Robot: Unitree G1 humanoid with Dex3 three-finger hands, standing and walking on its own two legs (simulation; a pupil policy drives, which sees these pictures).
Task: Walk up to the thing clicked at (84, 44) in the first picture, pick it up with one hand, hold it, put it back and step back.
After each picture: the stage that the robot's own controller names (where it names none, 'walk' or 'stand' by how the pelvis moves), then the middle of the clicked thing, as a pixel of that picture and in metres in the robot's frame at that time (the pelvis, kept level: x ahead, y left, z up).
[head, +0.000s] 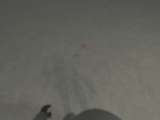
stand; (85, 45) +1.56 +0.14 -0.72
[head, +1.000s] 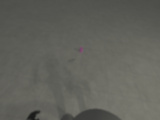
walk; (81, 49) +1.44 +0.15 -0.72
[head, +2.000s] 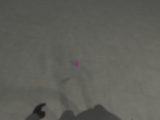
walk; (77, 64) +0.89 +0.18 -0.71
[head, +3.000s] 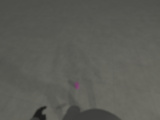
walk; (77, 85) +0.54 +0.21 -0.70
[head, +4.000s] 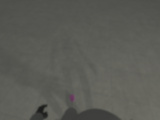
stand; (72, 98) +0.33 +0.18 -0.70
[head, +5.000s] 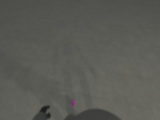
stand; (73, 102) +0.32 +0.18 -0.72
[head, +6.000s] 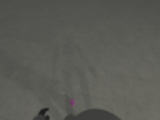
stand; (72, 102) +0.32 +0.18 -0.73
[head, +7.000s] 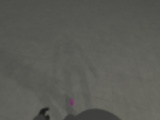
stand; (72, 102) +0.32 +0.18 -0.73
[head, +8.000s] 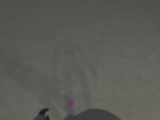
stand; (72, 102) +0.31 +0.18 -0.73
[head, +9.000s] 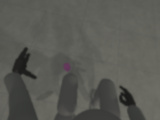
go down; (67, 67) +0.39 +0.20 -0.39
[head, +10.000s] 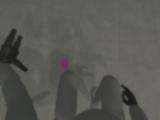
go down; (64, 64) +0.41 +0.21 -0.31
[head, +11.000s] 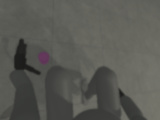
close in; (44, 58) +0.39 +0.24 -0.23
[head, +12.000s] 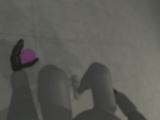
close; (28, 57) +0.39 +0.26 -0.22
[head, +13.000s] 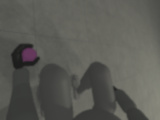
lift; (29, 56) +0.39 +0.25 -0.22
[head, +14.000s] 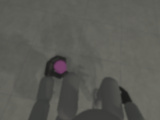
lift; (61, 68) +0.32 +0.21 -0.06
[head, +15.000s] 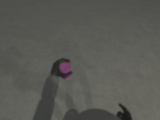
hold; (65, 71) +0.33 +0.17 +0.05
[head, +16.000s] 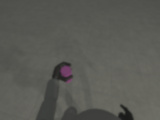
hold; (66, 74) +0.32 +0.17 +0.01
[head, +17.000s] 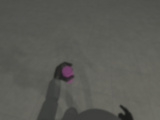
hold; (68, 74) +0.32 +0.16 +0.01
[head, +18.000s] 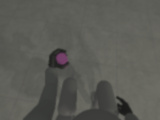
crouch; (63, 61) +0.40 +0.19 -0.07
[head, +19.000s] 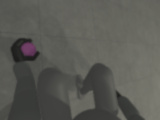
lower; (30, 51) +0.42 +0.26 -0.22
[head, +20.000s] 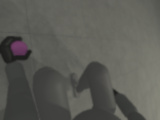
lower; (20, 50) +0.42 +0.28 -0.22
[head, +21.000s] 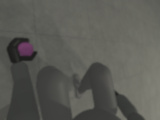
lower; (26, 51) +0.41 +0.27 -0.22
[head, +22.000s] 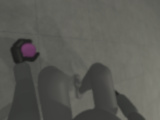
lower; (29, 52) +0.41 +0.27 -0.22
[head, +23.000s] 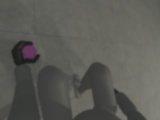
loosen; (29, 54) +0.40 +0.25 -0.22
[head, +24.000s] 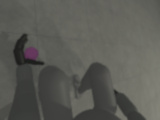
withdraw; (31, 55) +0.40 +0.25 -0.23
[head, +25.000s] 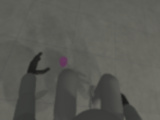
walk; (63, 62) +0.41 +0.21 -0.29
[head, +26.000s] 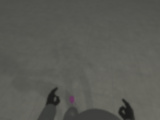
stand; (72, 99) +0.33 +0.16 -0.65
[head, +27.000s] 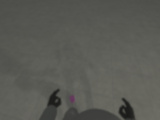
stand; (72, 99) +0.35 +0.18 -0.67
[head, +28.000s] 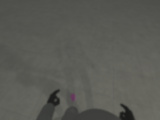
stand; (73, 97) +0.35 +0.17 -0.68
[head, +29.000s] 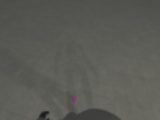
walk; (74, 99) +0.36 +0.17 -0.72
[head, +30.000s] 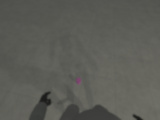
walk; (78, 81) +0.50 +0.12 -0.69
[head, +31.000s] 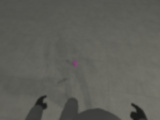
walk; (75, 63) +0.78 +0.25 -0.69
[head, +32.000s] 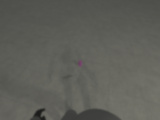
stand; (80, 63) +0.99 +0.17 -0.71
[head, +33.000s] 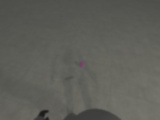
stand; (81, 64) +0.98 +0.16 -0.73
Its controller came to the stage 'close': yes
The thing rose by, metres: 0.73
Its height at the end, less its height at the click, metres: +0.00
